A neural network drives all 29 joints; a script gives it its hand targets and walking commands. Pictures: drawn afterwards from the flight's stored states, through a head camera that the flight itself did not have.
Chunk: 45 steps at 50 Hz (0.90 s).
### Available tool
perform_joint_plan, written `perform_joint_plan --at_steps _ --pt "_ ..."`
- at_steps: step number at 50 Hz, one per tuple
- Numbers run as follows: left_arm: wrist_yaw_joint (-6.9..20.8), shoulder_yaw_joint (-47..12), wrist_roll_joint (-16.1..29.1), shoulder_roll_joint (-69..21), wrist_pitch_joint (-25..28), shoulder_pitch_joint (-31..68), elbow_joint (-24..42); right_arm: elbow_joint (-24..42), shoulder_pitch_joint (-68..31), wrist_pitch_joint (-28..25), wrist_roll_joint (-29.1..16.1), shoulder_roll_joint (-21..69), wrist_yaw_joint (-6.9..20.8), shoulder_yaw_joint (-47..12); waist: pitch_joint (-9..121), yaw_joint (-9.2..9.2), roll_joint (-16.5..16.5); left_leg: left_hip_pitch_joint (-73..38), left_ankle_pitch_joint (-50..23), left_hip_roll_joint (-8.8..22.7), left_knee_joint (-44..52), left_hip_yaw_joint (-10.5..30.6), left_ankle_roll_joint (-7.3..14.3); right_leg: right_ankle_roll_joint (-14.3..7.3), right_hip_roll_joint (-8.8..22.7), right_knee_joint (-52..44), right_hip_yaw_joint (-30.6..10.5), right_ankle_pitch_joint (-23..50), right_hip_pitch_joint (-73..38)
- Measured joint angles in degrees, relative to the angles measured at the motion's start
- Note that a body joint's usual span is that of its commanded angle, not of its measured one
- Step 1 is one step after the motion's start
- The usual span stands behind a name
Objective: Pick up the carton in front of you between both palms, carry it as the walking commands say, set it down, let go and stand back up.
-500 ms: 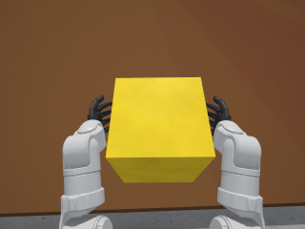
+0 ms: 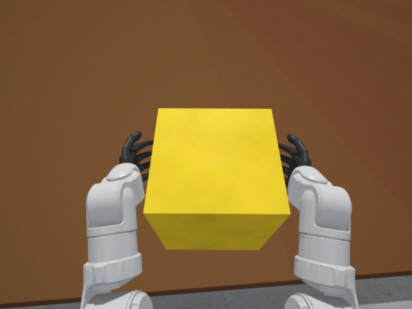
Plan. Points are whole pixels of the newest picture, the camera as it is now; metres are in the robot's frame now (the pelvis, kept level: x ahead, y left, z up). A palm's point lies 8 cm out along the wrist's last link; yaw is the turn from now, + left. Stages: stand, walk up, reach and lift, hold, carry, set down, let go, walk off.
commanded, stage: carry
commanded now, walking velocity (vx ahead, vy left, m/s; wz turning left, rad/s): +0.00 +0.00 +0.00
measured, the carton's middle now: (213, 186) +0.34 -0.01 +0.04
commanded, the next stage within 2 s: none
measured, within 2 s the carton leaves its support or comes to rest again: neither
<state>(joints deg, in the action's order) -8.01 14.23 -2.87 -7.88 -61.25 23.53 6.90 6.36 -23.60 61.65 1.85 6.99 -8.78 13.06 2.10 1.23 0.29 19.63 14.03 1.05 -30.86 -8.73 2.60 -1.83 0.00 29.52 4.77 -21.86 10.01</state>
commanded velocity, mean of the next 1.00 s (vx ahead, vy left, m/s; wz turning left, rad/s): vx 0.00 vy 0.00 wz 0.00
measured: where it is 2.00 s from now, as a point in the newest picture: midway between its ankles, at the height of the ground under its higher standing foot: outside the picture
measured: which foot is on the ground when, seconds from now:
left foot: down 0.00-1.00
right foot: down 0.00-1.00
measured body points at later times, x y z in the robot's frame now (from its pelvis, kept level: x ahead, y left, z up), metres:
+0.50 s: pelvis -0.02 -0.01 +0.00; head -0.04 +0.00 +0.45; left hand +0.31 +0.15 +0.11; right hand +0.31 -0.16 +0.11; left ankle +0.02 +0.09 -0.73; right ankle -0.08 -0.09 -0.73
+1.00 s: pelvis -0.04 -0.01 +0.00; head -0.06 -0.01 +0.45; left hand +0.29 +0.14 +0.11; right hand +0.29 -0.16 +0.11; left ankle +0.02 +0.09 -0.73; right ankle -0.08 -0.09 -0.73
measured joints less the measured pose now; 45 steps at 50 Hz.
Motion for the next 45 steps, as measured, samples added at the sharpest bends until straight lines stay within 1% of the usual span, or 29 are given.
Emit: perform_joint_plan --at_steps 8,12,19,33,45 --pt "0.0 0.1 -0.8 0.7 -0.8 1.1 -3.4 -4.3 -2.1 0.9 0.4 -0.6 0.1 0.6 2.6 -0.7 -0.2 0.6 1.1 0.9 -2.1 0.2 -0.4 -0.3 -0.6 1.4 0.3 -1.2 0.3" --pt "0.0 0.3 -0.8 0.9 -1.0 1.3 -4.9 -5.4 -2.1 1.1 1.0 -0.2 0.1 1.0 3.0 -1.04 -0.1 0.5 0.9 1.0 -2.2 0.3 -0.6 -0.5 -0.7 1.5 0.4 -1.1 0.2" --pt "-0.1 0.3 -0.5 1.2 -0.9 1.9 -5.9 -5.7 -2.2 0.9 1.4 0.0 0.2 1.4 2.8 -1.27 -0.1 0.4 -0.3 1.1 -1.2 0.3 -0.5 -0.6 -0.7 1.1 0.7 -0.3 0.2" --pt "-0.3 0.7 -0.7 0.9 -1.1 2.2 -6.2 -6.2 -2.6 1.1 1.3 -0.3 0.2 1.4 2.6 -0.89 -0.3 0.8 -2.4 1.1 0.1 0.3 -0.4 -0.7 -0.6 1.3 1.0 1.0 1.4" --pt "-0.3 0.8 -0.7 0.9 -1.2 2.4 -6.4 -6.5 -2.9 1.2 1.4 -0.3 0.2 1.5 2.6 -0.93 -0.4 1.3 -3.6 1.3 0.7 0.5 -0.6 -1.0 -0.7 1.5 1.3 1.7 2.2"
